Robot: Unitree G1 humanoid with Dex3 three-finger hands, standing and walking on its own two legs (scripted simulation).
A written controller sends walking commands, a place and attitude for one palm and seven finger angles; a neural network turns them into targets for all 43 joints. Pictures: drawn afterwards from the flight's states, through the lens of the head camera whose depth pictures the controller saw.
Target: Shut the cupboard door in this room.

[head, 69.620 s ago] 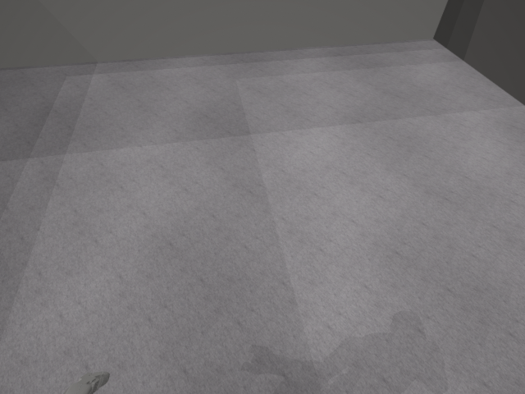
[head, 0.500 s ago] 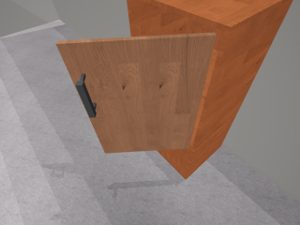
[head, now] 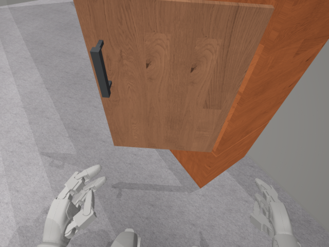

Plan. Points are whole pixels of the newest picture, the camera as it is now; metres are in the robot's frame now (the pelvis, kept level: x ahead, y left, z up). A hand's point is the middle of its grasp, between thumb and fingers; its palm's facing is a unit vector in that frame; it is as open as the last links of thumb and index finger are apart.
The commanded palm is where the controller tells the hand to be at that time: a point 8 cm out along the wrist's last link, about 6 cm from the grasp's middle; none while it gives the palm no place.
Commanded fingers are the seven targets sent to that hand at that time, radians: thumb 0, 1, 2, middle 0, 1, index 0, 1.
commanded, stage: raise the hand and make a fist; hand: left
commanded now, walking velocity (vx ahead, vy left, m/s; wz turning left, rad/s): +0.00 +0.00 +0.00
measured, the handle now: (103, 70) +0.51 +0.21 +0.14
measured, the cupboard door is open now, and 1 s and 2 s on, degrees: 53 53 53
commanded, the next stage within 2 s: bring the fist close to the handle in 1.54 s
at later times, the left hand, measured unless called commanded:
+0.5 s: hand (63, 200) +0.19 +0.22 +0.08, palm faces +0.12 -0.99 -0.06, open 4.0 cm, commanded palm +0.16 +0.25 +0.08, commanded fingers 0.00 0.90 0.90 -1.01 -1.18 -1.01 -1.18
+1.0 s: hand (64, 181) +0.21 +0.21 +0.12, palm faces +0.01 -1.00 -0.05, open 3.1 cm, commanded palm +0.19 +0.27 +0.13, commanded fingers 0.00 0.90 0.90 -1.30 -1.50 -1.30 -1.50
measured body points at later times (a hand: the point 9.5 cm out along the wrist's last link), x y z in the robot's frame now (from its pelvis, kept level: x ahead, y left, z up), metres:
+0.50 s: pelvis -0.01 +0.03 +0.00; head +0.02 +0.03 +0.45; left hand +0.18 +0.27 +0.08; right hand +0.13 -0.21 -0.08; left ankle +0.06 +0.15 -0.67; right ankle -0.02 -0.10 -0.67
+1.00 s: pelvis +0.00 +0.03 +0.03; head +0.00 +0.02 +0.48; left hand +0.20 +0.26 +0.13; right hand +0.19 -0.18 -0.04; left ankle +0.06 +0.15 -0.67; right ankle -0.02 -0.10 -0.67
